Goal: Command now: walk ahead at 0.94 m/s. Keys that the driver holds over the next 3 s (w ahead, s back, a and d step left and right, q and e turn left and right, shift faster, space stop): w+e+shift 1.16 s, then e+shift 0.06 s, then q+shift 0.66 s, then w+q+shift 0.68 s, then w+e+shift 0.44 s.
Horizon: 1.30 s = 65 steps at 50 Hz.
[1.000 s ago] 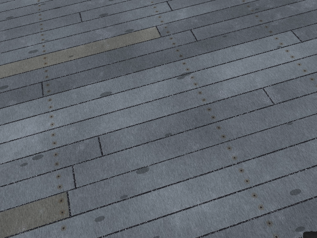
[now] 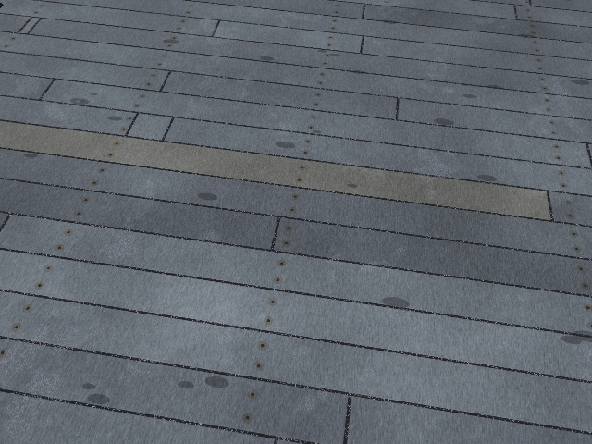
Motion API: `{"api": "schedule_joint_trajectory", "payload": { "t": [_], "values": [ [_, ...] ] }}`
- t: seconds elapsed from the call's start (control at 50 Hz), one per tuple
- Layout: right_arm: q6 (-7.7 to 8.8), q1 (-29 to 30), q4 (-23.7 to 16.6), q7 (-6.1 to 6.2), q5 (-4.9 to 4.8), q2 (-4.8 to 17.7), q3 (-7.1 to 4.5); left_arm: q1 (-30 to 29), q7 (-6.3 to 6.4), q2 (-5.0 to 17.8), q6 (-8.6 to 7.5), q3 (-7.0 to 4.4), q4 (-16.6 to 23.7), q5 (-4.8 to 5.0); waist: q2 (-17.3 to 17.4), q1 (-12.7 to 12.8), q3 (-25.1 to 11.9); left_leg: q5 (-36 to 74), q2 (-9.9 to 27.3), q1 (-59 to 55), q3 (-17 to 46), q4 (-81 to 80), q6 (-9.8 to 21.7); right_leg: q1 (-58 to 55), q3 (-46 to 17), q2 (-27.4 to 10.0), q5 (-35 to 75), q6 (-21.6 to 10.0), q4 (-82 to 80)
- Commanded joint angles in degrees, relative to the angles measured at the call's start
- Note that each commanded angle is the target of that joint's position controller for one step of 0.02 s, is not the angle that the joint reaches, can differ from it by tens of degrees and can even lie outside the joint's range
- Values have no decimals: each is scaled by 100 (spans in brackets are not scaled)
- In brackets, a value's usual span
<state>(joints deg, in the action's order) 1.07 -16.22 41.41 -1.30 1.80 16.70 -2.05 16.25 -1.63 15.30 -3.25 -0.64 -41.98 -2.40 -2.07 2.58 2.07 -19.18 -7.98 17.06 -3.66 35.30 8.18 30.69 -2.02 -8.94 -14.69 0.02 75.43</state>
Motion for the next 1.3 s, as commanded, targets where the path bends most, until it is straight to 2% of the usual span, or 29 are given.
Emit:
{"api": "schedule_joint_trajectory", "payload": {
  "t": [0.02, 0.1, 0.18, 0.24, 0.28, 0.3, 0.32, 0.34, 0.36, 0.38, 0.4, 0.46, 0.52, 0.64, 0.68, 0.7, 0.72, 0.78, 0.84, 0.98, 1.02, 1.1, 1.12, 1.14, 1.16, 1.18, 1.22, 1.28, 1.3],
  "values": [
    [381, -121, -165, 7, -39, 699, -200, 423, -81, 582, 229, -162, -24, 111, 402, 8, 221, 500, 1493, -186, 1557, -2628, -36, 731, -69, -81, 562, -86, -406],
    [524, -571, 73, -48, -87, 591, -153, -635, -113, 433, 152, -146, 114, 316, 266, -352, 684, 2898, 1168, -782, 218, -3004, -619, 1267, 9, 593, 1614, -319, -1849],
    [652, -861, 321, 98, -123, 425, -1, -1190, -269, 215, 20, -2, 226, 222, 284, -386, 449, 5797, 1235, -1404, -497, -3149, -921, 522, 1049, 949, 2574, -621, -3297],
    [660, -812, 385, 362, -76, 847, -83, -640, -255, 506, 100, -52, 44, 192, 773, 32, -104, 9247, 1616, -2258, -684, -1953, -1212, -478, 1427, 1438, 2272, -815, -3618],
    [460, -278, 263, 537, 83, 1083, -169, 1069, -179, 1085, 187, -292, -499, 143, 788, 979, -767, 9767, 1692, -2065, -591, 264, -1291, -2167, 1328, 1786, 1676, -1023, -3741],
    [361, 500, 95, 571, 96, 1330, -268, 2589, -116, 1402, 198, -476, -851, 182, 546, 1933, -1013, 8718, 1436, -1147, -649, 3030, -1292, -3380, 562, 1320, 1728, -1595, -4218],
    [404, 1405, -146, 415, 66, 892, -173, 2949, -17, 1336, 244, -549, -1155, 382, -905, 2094, -780, 1867, 97, 756, -626, 5832, -1146, -4368, 103, 1063, 1869, -1761, -4554],
    [474, 443, -608, 344, -20, -48, 104, 1863, 31, 1569, 198, -543, -903, 174, -1468, 448, -965, -1078, 81, 2960, 467, 7313, -1316, -5214, -2076, 210, 2599, -2603, -3791],
    [563, 98, -870, 279, -80, 236, 186, 1452, 128, 1480, 180, -579, -561, 148, -836, 403, -1880, -967, 388, 3605, 1603, 7151, -1236, -5671, -4277, -729, -375, -3243, -5185],
    [663, 459, -825, 177, 69, 585, 207, 1123, 224, 979, 201, -496, -463, 127, 519, 244, -880, -385, 724, 3598, 1661, 6129, -977, -4301, -4600, -669, -1881, -2833, -6210],
    [649, 578, -826, 116, 195, 594, 196, 768, 225, 839, 184, -434, -490, 111, 1141, -198, -205, -163, 919, 3135, 1393, 5297, -872, -3023, -4028, -380, -1933, -2429, -6538],
    [252, 715, -877, 83, 360, 474, 327, 435, 193, 1020, -90, -403, -413, 127, 1103, -655, 753, -163, 1342, 1949, 951, 3443, -1123, -462, -2756, 461, -1153, -2110, -6827],
    [238, 1529, -1198, -14, 84, 272, 448, 341, 122, 1212, -198, -537, -324, 173, 353, -324, 656, 1225, 1466, 609, 571, 1186, -1261, 367, -1889, 1007, -59, -1827, -6919],
    [367, 1634, -1162, 98, -37, 606, 272, 815, 57, 1405, -117, -712, -344, 205, -80, 142, -185, 1595, 855, -46, 480, -615, -1106, -1876, -2163, 832, 1952, -1182, -5556],
    [460, -297, -692, 228, 15, 1127, -6, 381, 30, 1552, -175, -731, -255, 164, 178, -1008, -1320, 774, 991, -2261, 601, -473, -889, -1438, -1750, 1213, 2669, -851, -3121],
    [479, -1739, -490, 347, 165, 1634, -209, 91, 70, 898, -272, -550, 7, 179, 1019, -1553, -2160, -1508, 2403, -3612, 2039, -650, -756, -478, -1266, 1480, 663, -811, -1083],
    [398, -1231, -507, 327, 256, 2141, -324, 590, 31, 231, -280, -331, 457, 436, 3028, -772, -2586, -3066, 3710, -4151, 5541, -2218, -223, 1202, -617, 1856, -1525, -649, 334],
    [301, -308, -515, 234, 172, 749, -117, -455, -12, 759, -6, -366, 272, 95, 531, -759, -585, -1105, 2850, -2305, 2917, -2006, -345, 1748, -221, 723, -187, -622, 283],
    [412, -691, 42, 197, 34, 291, -7, -826, -251, 439, 217, -284, 545, 20, 914, -537, -191, 455, 2361, -1715, 1458, -2166, -599, 1734, -201, 426, 12, -547, 135],
    [611, -717, 470, 170, -16, 442, -57, -1973, -443, 410, 349, -67, 1111, 90, 503, -337, 418, 3070, 1832, -1316, -781, -2902, -802, 1239, 789, 673, 1343, -684, -1823],
    [617, -923, 561, 203, 13, 716, -94, -2233, -475, 324, 318, 12, 1242, 73, 500, -235, 648, 5616, 1983, -1439, -1158, -2549, -965, 675, 1284, 879, 1215, -919, -2693],
    [366, -874, 399, 404, 16, 1343, -259, -242, -309, 876, 275, -234, 503, 131, 795, 816, -844, 9193, 2288, -1680, -1149, 547, -942, -2074, 1343, 1769, 596, -1348, -2944],
    [331, -566, 233, 343, 6, 1452, -287, 882, -202, 1073, 184, -369, 187, 71, 805, 1280, -1027, 7850, 2377, -640, -993, 2236, -896, -3503, 688, 1607, 718, -1636, -3775],
    [293, -648, 258, 210, 110, 963, -216, 813, -8, 1379, 204, -546, 34, 179, -31, 908, -939, 1734, 1509, 756, -931, 4235, -850, -4448, -201, 1047, 85, -1754, -3890],
    [345, -868, -353, 178, 57, 602, -114, 364, 62, 2136, 364, -701, 244, 16, -1118, 222, -1360, -1128, 704, 2910, -399, 6214, -1134, -5631, -3140, -231, 429, -2728, -4412],
    [473, -139, -714, 184, 16, 874, -107, 748, 123, 2068, 391, -760, 350, 86, -169, 601, -1682, -683, 880, 3475, 711, 6099, -1101, -5638, -4153, -494, 277, -2907, -5415],
    [569, -28, -618, 209, 3, 861, -52, 293, 211, 1591, 285, -661, 189, 137, 729, -106, -67, -289, 1258, 3119, 732, 4889, -1099, -3702, -3325, -265, 2121, -2441, -5880],
    [172, -690, -301, 216, 156, 663, -25, -273, 193, 883, 32, -373, 204, 252, 888, -776, 99, -440, 1632, 1429, 531, 3644, -1268, -1627, -1610, 62, 5219, -2032, -5808],
    [430, -350, -366, 285, -235, 808, -182, -779, 156, 496, -154, -324, 445, 459, 989, -654, -14, -175, 1631, 1526, 719, 3308, -1328, -1458, -1672, 113, 4567, -1918, -5809]
  ]
}}
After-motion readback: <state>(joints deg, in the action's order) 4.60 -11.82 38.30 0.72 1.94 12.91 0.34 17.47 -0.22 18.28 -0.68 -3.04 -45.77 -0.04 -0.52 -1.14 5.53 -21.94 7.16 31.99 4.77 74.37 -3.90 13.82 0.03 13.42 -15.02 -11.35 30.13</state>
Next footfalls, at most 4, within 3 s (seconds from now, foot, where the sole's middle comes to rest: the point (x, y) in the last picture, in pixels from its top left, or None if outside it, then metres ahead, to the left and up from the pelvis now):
0.30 right None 0.47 -0.04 -0.76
0.68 left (288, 281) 0.89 0.08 -0.76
1.14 right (434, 232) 1.08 -0.33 -0.76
1.52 left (508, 165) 1.37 -0.60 -0.76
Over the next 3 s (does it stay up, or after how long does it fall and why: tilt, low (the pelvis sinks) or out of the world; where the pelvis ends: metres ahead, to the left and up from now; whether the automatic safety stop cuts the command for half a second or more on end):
stays up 1.93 -0.66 -0.01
